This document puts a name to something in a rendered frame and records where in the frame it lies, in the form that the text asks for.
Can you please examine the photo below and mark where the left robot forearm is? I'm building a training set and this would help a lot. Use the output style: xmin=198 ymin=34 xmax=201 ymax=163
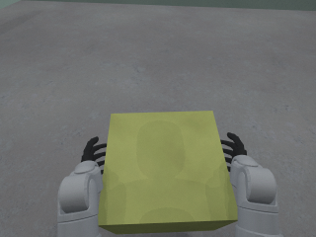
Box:
xmin=57 ymin=160 xmax=104 ymax=237

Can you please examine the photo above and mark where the carton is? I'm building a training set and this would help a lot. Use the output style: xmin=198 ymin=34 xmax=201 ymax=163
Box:
xmin=98 ymin=111 xmax=238 ymax=235

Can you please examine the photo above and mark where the robot left hand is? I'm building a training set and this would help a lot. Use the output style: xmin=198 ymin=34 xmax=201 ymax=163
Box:
xmin=81 ymin=136 xmax=107 ymax=175

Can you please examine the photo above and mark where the robot right hand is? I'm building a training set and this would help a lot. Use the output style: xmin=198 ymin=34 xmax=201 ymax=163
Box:
xmin=220 ymin=132 xmax=247 ymax=172

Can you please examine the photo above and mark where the right robot forearm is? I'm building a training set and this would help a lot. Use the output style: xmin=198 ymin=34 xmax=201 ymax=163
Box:
xmin=229 ymin=155 xmax=283 ymax=237

